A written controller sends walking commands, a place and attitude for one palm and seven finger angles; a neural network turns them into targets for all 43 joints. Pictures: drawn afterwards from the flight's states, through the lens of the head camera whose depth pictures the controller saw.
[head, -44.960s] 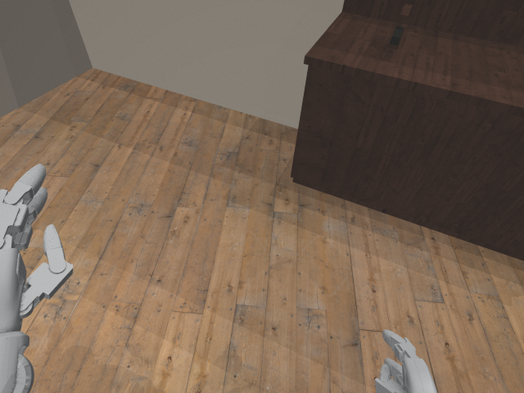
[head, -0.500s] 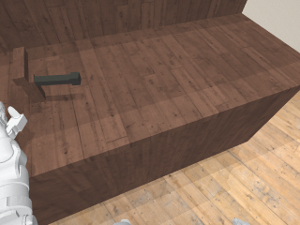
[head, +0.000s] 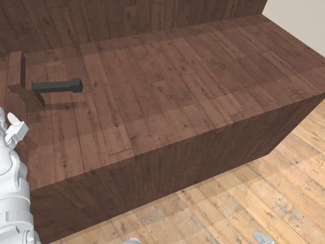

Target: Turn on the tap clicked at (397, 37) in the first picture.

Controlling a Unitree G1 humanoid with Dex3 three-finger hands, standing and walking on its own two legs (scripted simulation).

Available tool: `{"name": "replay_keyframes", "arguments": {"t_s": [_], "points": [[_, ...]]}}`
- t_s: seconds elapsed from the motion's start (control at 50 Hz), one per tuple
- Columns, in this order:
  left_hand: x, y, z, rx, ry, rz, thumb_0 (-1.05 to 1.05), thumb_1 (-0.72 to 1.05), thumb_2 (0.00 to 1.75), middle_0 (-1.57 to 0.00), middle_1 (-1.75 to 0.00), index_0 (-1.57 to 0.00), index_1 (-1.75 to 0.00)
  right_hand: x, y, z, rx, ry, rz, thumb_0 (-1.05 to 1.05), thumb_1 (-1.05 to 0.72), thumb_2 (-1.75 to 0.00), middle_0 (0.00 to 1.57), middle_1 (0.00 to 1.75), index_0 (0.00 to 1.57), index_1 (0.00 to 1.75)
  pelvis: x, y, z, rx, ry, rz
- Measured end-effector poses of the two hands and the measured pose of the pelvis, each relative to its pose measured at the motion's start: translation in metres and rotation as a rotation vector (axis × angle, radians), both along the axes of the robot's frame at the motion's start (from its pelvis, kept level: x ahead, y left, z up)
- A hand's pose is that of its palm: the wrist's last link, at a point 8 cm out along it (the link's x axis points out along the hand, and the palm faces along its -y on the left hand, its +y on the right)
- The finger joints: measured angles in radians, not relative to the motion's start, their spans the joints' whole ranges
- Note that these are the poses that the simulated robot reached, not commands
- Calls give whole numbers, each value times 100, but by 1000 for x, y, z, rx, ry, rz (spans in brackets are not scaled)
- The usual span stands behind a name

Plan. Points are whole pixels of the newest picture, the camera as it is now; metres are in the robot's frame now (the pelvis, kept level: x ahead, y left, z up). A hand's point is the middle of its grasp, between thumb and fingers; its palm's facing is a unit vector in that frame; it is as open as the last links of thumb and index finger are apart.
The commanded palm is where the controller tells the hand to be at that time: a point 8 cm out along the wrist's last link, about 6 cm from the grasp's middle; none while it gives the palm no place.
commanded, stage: push the lever round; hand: left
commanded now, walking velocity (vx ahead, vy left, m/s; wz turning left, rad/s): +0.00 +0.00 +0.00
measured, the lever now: (76, 85) +0.51 +0.26 +0.08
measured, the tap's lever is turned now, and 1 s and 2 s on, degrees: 76 76 76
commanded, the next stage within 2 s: none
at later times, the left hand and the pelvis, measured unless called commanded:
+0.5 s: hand (32, 123) +0.37 +0.33 +0.08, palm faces +0.61 -0.79 -0.05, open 7.8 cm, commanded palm +0.32 +0.35 +0.08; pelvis +0.00 +0.00 +0.00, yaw +0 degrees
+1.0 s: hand (49, 118) +0.39 +0.29 +0.08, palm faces +0.71 -0.70 -0.04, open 7.9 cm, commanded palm +0.34 +0.31 +0.08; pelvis +0.00 +0.01 +0.00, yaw +0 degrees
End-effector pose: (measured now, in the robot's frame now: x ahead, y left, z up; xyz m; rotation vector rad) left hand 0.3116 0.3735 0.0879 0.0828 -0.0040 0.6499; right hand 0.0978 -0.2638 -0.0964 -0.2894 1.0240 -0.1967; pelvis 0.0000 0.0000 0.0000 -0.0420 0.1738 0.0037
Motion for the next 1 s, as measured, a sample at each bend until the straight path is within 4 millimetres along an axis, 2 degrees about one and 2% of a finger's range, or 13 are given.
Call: {"name": "replay_keyframes", "arguments": {"t_s": [0.16,0.32,0.46,0.56,0.74,1.0], "points": [[-6,-8,1,-5,16,3,2,89,90,-15,-15,-15,-15,-2,1,0,25,-12,-23,1,-91,-90,21,30,20,30,5,0,3,4,-13,-11],[-12,-8,-7,-20,14,37,2,89,90,-15,-15,-15,-15,-1,3,-1,19,-3,-5,1,-91,-90,21,30,20,30,-1,-1,1,4,-15,-3],[0,-16,-1,-10,-19,6,2,89,90,-15,-15,-15,-15,0,6,-2,11,-10,4,1,-91,-90,21,30,20,30,-5,2,0,0,-11,2],[8,-23,-3,-36,3,16,2,89,90,-15,-15,-15,-15,-1,9,-1,18,-17,-1,1,-91,-90,21,30,20,30,-4,4,0,0,-9,0],[9,-36,-8,-34,-6,86,2,89,90,-15,-15,-15,-15,-2,16,-2,31,-10,6,1,-91,-90,21,30,20,30,-2,9,0,-2,-10,-1],[22,-56,-4,-37,-8,143,2,89,90,-15,-15,-13,-14,2,22,-5,47,-5,14,1,-91,-90,21,30,20,30,-1,10,-1,-1,-6,3]]}}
